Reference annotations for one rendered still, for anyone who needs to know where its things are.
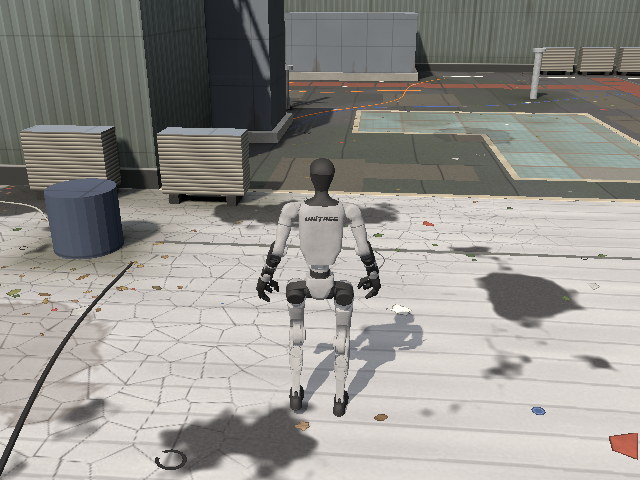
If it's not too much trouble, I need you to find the right robot hand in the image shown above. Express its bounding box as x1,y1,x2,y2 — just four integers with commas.
357,276,381,299

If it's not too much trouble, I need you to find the robot left forearm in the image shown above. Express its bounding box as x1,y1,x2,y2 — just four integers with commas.
260,241,281,282

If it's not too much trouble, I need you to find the left robot shin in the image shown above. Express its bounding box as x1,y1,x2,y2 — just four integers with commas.
289,327,303,397

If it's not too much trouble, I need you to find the robot right forearm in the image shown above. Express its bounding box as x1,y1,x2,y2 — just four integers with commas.
360,241,379,279

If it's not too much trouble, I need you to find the robot right upper arm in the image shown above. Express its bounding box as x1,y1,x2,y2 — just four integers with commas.
342,202,370,257

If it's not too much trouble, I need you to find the robot left upper arm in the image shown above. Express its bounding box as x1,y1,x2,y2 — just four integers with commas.
271,201,301,257

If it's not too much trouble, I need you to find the left robot hand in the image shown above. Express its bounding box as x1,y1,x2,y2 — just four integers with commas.
256,277,279,302

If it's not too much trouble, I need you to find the robot left thigh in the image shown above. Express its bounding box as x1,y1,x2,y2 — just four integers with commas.
286,278,306,344

